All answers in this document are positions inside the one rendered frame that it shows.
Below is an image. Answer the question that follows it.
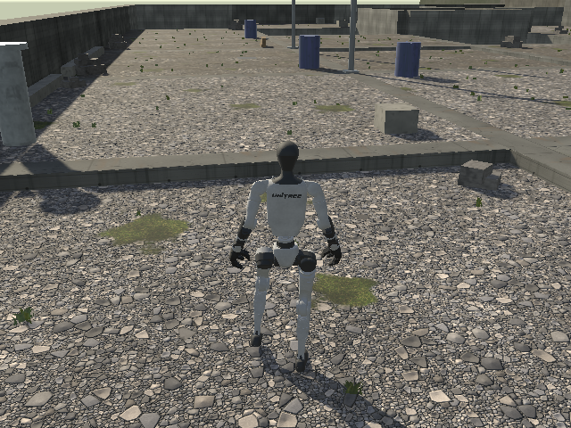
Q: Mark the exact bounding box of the robot right upper arm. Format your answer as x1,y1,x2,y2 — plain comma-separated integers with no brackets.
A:
305,180,331,230

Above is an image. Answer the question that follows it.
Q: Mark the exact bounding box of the robot right hand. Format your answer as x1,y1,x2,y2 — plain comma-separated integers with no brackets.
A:
321,246,342,266

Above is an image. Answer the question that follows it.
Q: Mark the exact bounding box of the robot torso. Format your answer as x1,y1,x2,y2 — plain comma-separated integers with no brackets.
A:
266,176,307,268

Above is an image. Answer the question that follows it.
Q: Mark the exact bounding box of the right robot foot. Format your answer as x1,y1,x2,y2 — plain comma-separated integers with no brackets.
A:
295,349,308,372

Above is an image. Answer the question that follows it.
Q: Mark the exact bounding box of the robot right forearm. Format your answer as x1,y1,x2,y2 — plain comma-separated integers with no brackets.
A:
322,216,340,251

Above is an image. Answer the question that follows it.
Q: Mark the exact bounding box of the robot left hand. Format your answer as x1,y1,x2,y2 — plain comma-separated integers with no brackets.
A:
229,248,250,269

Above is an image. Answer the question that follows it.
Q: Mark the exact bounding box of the robot left upper arm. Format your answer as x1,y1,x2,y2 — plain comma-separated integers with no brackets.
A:
243,179,269,229

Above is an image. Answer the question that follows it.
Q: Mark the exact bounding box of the robot left forearm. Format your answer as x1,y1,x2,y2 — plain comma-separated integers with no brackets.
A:
232,215,252,252

